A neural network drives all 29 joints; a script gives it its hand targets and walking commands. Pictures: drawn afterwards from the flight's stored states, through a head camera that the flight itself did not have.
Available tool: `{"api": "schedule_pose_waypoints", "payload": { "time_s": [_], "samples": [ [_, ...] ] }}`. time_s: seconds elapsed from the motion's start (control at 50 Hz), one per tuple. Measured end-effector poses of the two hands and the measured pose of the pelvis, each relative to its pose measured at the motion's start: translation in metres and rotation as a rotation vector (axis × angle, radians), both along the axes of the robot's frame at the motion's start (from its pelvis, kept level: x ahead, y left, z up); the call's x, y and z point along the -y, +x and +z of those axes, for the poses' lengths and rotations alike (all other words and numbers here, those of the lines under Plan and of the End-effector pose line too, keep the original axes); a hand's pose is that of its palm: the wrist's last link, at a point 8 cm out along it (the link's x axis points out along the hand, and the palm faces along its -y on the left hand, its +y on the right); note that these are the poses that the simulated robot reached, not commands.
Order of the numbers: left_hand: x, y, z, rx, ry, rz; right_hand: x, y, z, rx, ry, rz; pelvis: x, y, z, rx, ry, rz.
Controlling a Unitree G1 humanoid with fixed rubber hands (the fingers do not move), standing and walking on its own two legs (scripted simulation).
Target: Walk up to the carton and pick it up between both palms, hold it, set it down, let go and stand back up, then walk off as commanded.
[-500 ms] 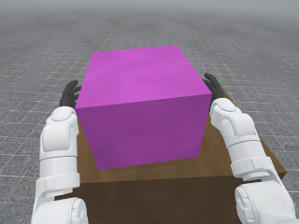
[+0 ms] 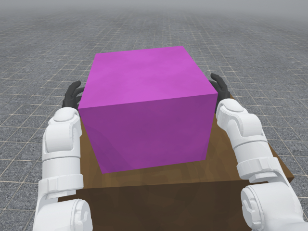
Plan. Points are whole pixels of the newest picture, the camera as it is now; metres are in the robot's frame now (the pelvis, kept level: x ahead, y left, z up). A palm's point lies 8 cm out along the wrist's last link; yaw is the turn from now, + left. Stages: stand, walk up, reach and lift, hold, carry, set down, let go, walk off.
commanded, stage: hold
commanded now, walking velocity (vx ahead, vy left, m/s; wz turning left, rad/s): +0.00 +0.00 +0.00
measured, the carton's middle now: (146, 102) +0.44 +0.01 +0.17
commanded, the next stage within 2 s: none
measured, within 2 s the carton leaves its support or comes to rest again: neither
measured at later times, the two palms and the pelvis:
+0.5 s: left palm (70, 111) +0.36 +0.19 +0.21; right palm (220, 103) +0.36 -0.18 +0.22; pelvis +0.00 +0.00 +0.00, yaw +0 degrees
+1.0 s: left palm (73, 112) +0.36 +0.19 +0.20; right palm (221, 104) +0.36 -0.18 +0.21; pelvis +0.00 +0.00 +0.00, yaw +0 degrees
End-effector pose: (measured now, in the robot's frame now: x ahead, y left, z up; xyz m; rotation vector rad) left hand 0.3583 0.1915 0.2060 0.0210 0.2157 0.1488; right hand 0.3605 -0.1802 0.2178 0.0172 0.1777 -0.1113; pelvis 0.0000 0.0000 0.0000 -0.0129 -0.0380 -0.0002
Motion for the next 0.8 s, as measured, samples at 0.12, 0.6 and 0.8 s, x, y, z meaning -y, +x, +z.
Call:
{"api": "schedule_pose_waypoints", "payload": {
  "time_s": [0.12, 0.6, 0.8],
  "samples": [
    [0.0005, -0.0013, 0.0008, 0.015, 0.007, 0.002, 0.0003, -0.001, 0.0003, 0.014, -0.011, 0.002, 0.0003, 0.0023, 0.0001, -0.009, 0.0, -0.001],
    [-0.0023, -0.0002, 0.0, 0.003, 0.006, 0.001, -0.0024, 0.0009, 0.0004, 0.0, -0.006, 0.003, -0.0008, 0.0014, 0.0001, -0.006, 0.001, 0.004],
    [-0.0004, 0.0, -0.0009, 0.001, -0.004, 0.003, -0.0006, 0.0004, -0.0008, -0.002, -0.007, 0.001, -0.0007, 0.0016, -0.0001, 0.001, 0.0, 0.0]
  ]
}}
